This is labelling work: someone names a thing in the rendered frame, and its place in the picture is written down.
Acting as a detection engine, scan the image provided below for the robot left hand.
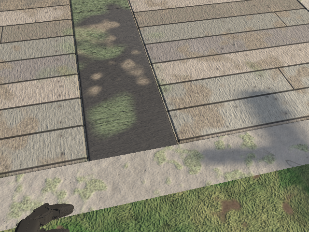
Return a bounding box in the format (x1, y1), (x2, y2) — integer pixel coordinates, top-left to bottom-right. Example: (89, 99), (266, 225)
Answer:
(14, 203), (74, 232)

